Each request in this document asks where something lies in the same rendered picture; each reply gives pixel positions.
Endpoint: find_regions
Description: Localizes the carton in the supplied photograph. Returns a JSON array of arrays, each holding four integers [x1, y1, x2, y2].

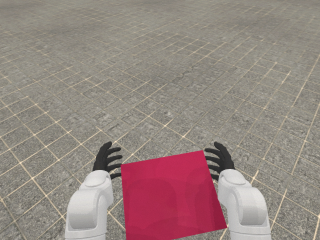
[[120, 150, 228, 240]]

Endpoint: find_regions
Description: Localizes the robot left forearm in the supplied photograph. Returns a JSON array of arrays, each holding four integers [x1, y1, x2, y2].
[[64, 170, 114, 240]]

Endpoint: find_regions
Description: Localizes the robot right forearm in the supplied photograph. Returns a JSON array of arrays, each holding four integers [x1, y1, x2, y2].
[[217, 169, 272, 240]]

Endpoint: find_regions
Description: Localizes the robot right hand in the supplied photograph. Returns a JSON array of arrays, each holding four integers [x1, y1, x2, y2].
[[204, 142, 236, 182]]

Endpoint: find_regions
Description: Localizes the robot left hand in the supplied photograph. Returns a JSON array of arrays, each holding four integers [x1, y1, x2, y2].
[[92, 141, 123, 180]]

